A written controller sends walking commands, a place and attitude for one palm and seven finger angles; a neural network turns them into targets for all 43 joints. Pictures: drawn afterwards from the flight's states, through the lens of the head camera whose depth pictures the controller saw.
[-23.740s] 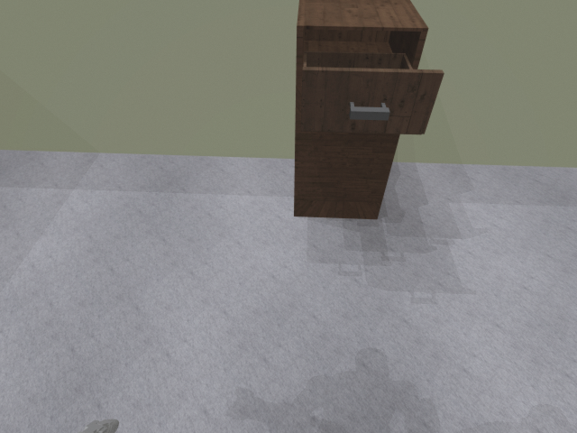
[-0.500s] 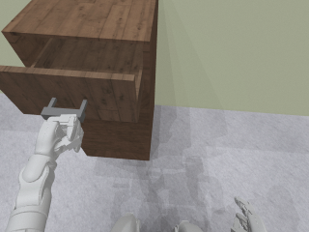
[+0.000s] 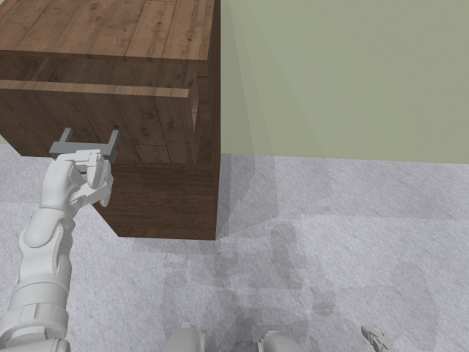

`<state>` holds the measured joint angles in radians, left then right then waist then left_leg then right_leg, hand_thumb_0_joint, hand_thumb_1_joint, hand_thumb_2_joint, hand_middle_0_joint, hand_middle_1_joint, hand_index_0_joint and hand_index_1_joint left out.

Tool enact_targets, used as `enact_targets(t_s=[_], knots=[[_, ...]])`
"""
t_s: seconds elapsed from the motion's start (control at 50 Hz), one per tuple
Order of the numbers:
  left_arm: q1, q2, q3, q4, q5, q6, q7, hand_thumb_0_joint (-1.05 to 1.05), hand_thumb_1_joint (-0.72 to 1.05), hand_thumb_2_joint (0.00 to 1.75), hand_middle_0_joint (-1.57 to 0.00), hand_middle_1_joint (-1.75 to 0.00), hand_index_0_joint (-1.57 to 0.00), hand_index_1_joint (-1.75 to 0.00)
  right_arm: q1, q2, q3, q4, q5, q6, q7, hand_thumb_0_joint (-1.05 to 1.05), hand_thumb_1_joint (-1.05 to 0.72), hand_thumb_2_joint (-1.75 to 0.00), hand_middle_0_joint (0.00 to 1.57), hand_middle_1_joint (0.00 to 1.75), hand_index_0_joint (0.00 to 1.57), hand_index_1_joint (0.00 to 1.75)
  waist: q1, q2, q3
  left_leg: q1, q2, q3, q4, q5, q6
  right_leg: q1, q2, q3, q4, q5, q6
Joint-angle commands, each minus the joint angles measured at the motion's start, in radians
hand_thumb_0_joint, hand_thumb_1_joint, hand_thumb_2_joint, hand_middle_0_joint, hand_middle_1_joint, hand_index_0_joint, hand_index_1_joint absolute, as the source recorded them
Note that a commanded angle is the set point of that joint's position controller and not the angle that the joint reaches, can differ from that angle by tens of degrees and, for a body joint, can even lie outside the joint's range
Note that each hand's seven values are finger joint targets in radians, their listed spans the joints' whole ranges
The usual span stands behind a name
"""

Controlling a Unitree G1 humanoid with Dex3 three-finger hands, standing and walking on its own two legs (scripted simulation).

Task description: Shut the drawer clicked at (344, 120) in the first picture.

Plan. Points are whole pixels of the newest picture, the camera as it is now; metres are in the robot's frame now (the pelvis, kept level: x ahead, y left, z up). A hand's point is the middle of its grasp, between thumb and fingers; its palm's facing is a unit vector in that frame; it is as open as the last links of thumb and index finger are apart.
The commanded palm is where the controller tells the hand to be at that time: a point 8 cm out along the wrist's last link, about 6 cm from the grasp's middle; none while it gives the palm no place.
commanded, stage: push the drawer shut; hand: left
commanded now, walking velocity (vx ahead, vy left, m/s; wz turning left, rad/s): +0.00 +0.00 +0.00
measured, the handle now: (88, 143) +0.45 +0.27 +0.06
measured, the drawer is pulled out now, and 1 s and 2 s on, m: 0.08 0.00 0.00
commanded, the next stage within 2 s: pull the fist back off the drawer in 1.06 s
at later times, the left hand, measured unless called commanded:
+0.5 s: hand (109, 157) +0.43 +0.23 +0.05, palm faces -0.03 -1.00 -0.03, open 3.1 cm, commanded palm +0.43 +0.27 +0.06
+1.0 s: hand (111, 142) +0.46 +0.23 +0.05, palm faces -0.02 -1.00 -0.05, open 3.1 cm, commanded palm +0.48 +0.26 +0.06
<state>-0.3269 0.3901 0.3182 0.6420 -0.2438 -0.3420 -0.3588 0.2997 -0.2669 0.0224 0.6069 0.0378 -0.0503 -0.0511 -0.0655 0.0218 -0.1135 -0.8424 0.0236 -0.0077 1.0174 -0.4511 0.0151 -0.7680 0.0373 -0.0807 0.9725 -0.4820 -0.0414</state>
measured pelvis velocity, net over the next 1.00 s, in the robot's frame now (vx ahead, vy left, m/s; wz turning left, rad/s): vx -0.02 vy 0.01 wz -0.01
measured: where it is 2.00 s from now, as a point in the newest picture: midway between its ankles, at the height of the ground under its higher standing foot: outside the picture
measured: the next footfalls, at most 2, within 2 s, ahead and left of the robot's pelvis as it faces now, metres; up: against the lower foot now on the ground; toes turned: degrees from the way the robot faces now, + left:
none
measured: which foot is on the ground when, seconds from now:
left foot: down 0.00-1.00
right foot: down 0.00-1.00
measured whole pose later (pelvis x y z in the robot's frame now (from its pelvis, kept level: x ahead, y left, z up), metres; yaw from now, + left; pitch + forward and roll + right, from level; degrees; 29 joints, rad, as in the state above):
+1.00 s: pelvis -0.02 +0.01 -0.02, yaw +0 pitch +21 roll -4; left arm -0.84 0.55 0.35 1.16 -0.12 -0.42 -0.32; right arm 0.37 -0.27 0.05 0.67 0.01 0.01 -0.04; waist -0.15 0.01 -0.11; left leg -1.03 0.03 -0.03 1.10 -0.44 0.03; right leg -0.93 0.04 -0.10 1.03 -0.46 -0.03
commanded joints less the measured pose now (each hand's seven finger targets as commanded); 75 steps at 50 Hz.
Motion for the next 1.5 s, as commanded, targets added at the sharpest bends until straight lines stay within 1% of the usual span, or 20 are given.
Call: enact_targets(t_s=[0.0, 0.04, 0.2, 0.22, 0.26, 0.28, 0.3, 0.4, 0.48, 0.54, 0.56, 0.64, 0.66, 0.76, 0.88, 0.96, 1.08, 1.14, 1.32, 1.48], knots=[[-0.434, 0.241, 0.069, -0.182, -0.024, -0.068, 0.025, 0.00, 0.90, 0.90, -1.40, -1.60, -1.40, -1.60, 0.047, -0.151, -0.060, -0.092, 0.004, -0.027, -0.014, 0.00, -0.90, -0.90, 0.20, 0.30, 0.20, 0.30, -0.036, 0.052, -0.344, 0.244, -0.008, -0.032, -0.107, 0.276, 0.023, 0.126, -0.015, 0.084, -0.137, 0.312, 0.025], [-0.428, 0.284, 0.105, -0.158, -0.021, -0.071, 0.030, 0.00, 0.90, 0.90, -1.40, -1.60, -1.40, -1.60, 0.056, -0.157, -0.059, -0.089, 0.001, -0.021, -0.014, 0.00, -0.90, -0.90, 0.20, 0.30, 0.20, 0.30, -0.027, 0.054, -0.349, 0.230, -0.009, -0.031, -0.103, 0.288, 0.024, 0.149, -0.014, 0.087, -0.135, 0.324, 0.021], [-0.552, 0.316, 0.120, -0.043, -0.004, -0.088, 0.027, 0.00, 0.90, 0.90, -1.40, -1.60, -1.40, -1.60, 0.070, -0.159, -0.055, -0.076, 0.001, -0.001, -0.015, 0.00, -0.90, -0.90, 0.20, 0.30, 0.20, 0.30, -0.039, 0.066, -0.356, 0.223, -0.005, -0.035, -0.102, 0.261, 0.021, 0.111, -0.013, 0.086, -0.132, 0.284, 0.021], [-0.579, 0.289, 0.092, -0.018, -0.005, -0.085, 0.023, 0.00, 0.90, 0.90, -1.40, -1.60, -1.40, -1.60, 0.070, -0.156, -0.052, -0.075, 0.002, 0.001, -0.015, 0.00, -0.90, -0.90, 0.20, 0.30, 0.20, 0.30, -0.052, 0.059, -0.338, 0.218, -0.007, -0.035, -0.101, 0.242, 0.022, 0.095, -0.011, 0.087, -0.139, 0.268, 0.023], [-0.624, 0.327, 0.115, 0.009, 0.005, -0.094, 0.023, 0.00, 0.90, 0.90, -1.40, -1.60, -1.40, -1.60, 0.081, -0.163, -0.052, -0.067, -0.001, 0.005, -0.016, 0.00, -0.90, -0.90, 0.20, 0.30, 0.20, 0.30, -0.051, 0.063, -0.354, 0.218, -0.004, -0.043, -0.097, 0.246, 0.021, 0.083, -0.010, 0.082, -0.127, 0.258, 0.020], [-0.666, 0.301, 0.085, 0.003, 0.004, -0.098, 0.022, 0.00, 0.90, 0.90, -1.40, -1.60, -1.40, -1.60, 0.077, -0.159, -0.051, -0.066, 0.000, 0.004, -0.014, 0.00, -0.90, -0.90, 0.20, 0.30, 0.20, 0.30, -0.059, 0.099, -0.358, 0.231, -0.006, -0.041, -0.094, 0.239, 0.021, 0.066, -0.012, 0.085, -0.130, 0.249, 0.020], [-0.653, 0.336, 0.122, 0.034, 0.007, -0.098, 0.026, 0.00, 0.90, 0.90, -1.40, -1.60, -1.40, -1.60, 0.089, -0.164, -0.054, -0.060, -0.003, 0.007, -0.015, 0.00, -0.90, -0.90, 0.20, 0.30, 0.20, 0.30, -0.051, 0.064, -0.367, 0.226, -0.003, -0.046, -0.094, 0.232, 0.020, 0.069, -0.009, 0.081, -0.129, 0.236, 0.020], [-0.780, 0.314, 0.073, 0.089, 0.031, -0.113, 0.035, 0.00, 0.90, 0.90, -1.40, -1.60, -1.40, -1.60, 0.107, -0.169, -0.052, -0.049, -0.005, 0.014, -0.012, 0.00, -0.90, -0.90, 0.20, 0.30, 0.20, 0.30, -0.071, 0.116, -0.370, 0.270, 0.002, -0.070, -0.099, 0.206, 0.015, -0.019, -0.005, 0.067, -0.121, 0.176, 0.014], [-0.836, 0.347, 0.089, 0.152, 0.049, -0.117, 0.052, 0.00, 0.90, 0.90, -1.40, -1.60, -1.40, -1.60, 0.131, -0.178, -0.052, -0.036, -0.009, 0.024, -0.010, 0.00, -0.90, -0.90, 0.20, 0.30, 0.20, 0.30, -0.086, 0.080, -0.388, 0.254, 0.006, -0.078, -0.092, 0.192, 0.017, -0.035, 0.000, 0.064, -0.114, 0.159, 0.017], [-0.917, 0.329, 0.062, 0.153, 0.060, -0.127, 0.061, 0.00, 0.90, 0.90, -1.40, -1.60, -1.40, -1.60, 0.142, -0.178, -0.050, -0.030, -0.015, 0.028, -0.006, 0.00, -0.90, -0.90, 0.20, 0.30, 0.20, 0.30, -0.102, 0.125, -0.402, 0.274, 0.005, -0.082, -0.085, 0.199, 0.018, -0.070, 0.001, 0.062, -0.105, 0.158, 0.014], [-0.899, 0.372, 0.099, 0.172, 0.070, -0.129, 0.067, 0.00, 0.90, 0.90, -1.40, -1.60, -1.40, -1.60, 0.153, -0.184, -0.052, -0.026, -0.016, 0.032, -0.006, 0.00, -0.90, -0.90, 0.20, 0.30, 0.20, 0.30, -0.090, 0.122, -0.419, 0.289, 0.009, -0.088, -0.087, 0.214, 0.014, -0.070, 0.003, 0.060, -0.105, 0.162, 0.013], [-0.942, 0.330, 0.061, 0.194, 0.080, -0.132, 0.081, 0.00, 0.90, 0.90, -1.40, -1.60, -1.40, -1.60, 0.169, -0.181, -0.050, -0.022, -0.024, 0.042, 0.003, 0.00, -0.90, -0.90, 0.20, 0.30, 0.20, 0.30, -0.106, 0.147, -0.412, 0.310, 0.010, -0.095, -0.087, 0.240, 0.013, -0.100, 0.007, 0.052, -0.102, 0.170, 0.010], [-0.934, 0.369, 0.096, 0.210, 0.084, -0.131, 0.087, 0.00, 0.90, 0.90, -1.40, -1.60, -1.40, -1.60, 0.177, -0.188, -0.052, -0.020, -0.025, 0.046, 0.005, 0.00, -0.90, -0.90, 0.20, 0.30, 0.20, 0.30, -0.102, 0.117, -0.421, 0.299, 0.013, -0.094, -0.083, 0.240, 0.013, -0.088, 0.009, 0.052, -0.101, 0.172, 0.013], [-1.010, 0.421, 0.118, 0.245, 0.099, -0.133, 0.092, 0.00, 0.90, 0.90, -1.40, -1.60, -1.40, -1.60, 0.201, -0.192, -0.050, -0.014, -0.025, 0.060, 0.003, 0.00, -0.90, -0.90, 0.20, 0.30, 0.20, 0.30, -0.129, 0.088, -0.412, 0.236, 0.011, -0.082, -0.065, 0.228, 0.023, -0.071, 0.011, 0.065, -0.104, 0.179, 0.020], [-1.126, 0.365, 0.042, 0.253, 0.103, -0.141, 0.089, 0.00, 0.90, 0.90, -1.40, -1.60, -1.40, -1.60, 0.207, -0.192, -0.045, 0.005, -0.029, 0.054, -0.001, 0.00, -0.90, -0.90, 0.20, 0.30, 0.20, 0.30, -0.169, 0.179, -0.387, 0.284, 0.015, -0.107, -0.071, 0.162, 0.017, -0.178, 0.013, 0.055, -0.104, 0.121, 0.015], [-1.177, 0.375, 0.035, 0.248, 0.104, -0.142, 0.095, 0.00, 0.90, 0.90, -1.40, -1.60, -1.40, -1.60, 0.215, -0.197, -0.041, 0.013, -0.029, 0.042, -0.007, 0.00, -0.90, -0.90, 0.20, 0.30, 0.20, 0.30, -0.184, 0.183, -0.429, 0.287, 0.014, -0.110, -0.065, 0.141, 0.020, -0.184, 0.011, 0.058, -0.103, 0.108, 0.017], [-1.210, 0.408, 0.029, 0.305, 0.100, -0.118, 0.102, 0.00, 0.90, 0.90, -1.40, -1.60, -1.40, -1.60, 0.210, -0.210, -0.027, 0.020, -0.024, 0.022, -0.018, 0.00, -0.90, -0.90, 0.20, 0.30, 0.20, 0.30, -0.201, 0.159, -0.379, 0.198, 0.017, -0.109, -0.066, 0.033, 0.025, -0.193, 0.010, 0.062, -0.107, 0.048, 0.022], [-1.231, 0.410, 0.017, 0.304, 0.094, -0.112, 0.099, 0.00, 0.90, 0.90, -1.40, -1.60, -1.40, -1.60, 0.212, -0.214, -0.023, 0.021, -0.021, 0.006, -0.022, 0.00, -0.90, -0.90, 0.20, 0.30, 0.20, 0.30, -0.207, 0.191, -0.384, 0.198, 0.018, -0.113, -0.071, 0.003, 0.025, -0.208, 0.010, 0.061, -0.103, 0.033, 0.020], [-1.194, 0.444, 0.059, 0.336, 0.097, -0.092, 0.094, 0.00, 0.90, 0.90, -1.40, -1.60, -1.40, -1.60, 0.211, -0.213, -0.023, 0.003, -0.026, 0.000, -0.012, 0.00, -0.90, -0.90, 0.20, 0.30, 0.20, 0.30, -0.180, 0.179, -0.393, 0.147, 0.009, -0.105, -0.058, -0.017, 0.022, -0.187, 0.010, 0.063, -0.097, 0.014, 0.016], [-1.118, 0.419, 0.070, 0.321, 0.101, -0.084, 0.089, 0.00, 0.90, 0.90, -1.40, -1.60, -1.40, -1.60, 0.210, -0.210, -0.032, -0.017, -0.028, 0.017, 0.003, 0.00, -0.90, -0.90, 0.20, 0.30, 0.20, 0.30, -0.156, 0.152, -0.406, 0.156, 0.007, -0.107, -0.066, -0.008, 0.021, -0.173, 0.008, 0.058, -0.094, 0.018, 0.015]])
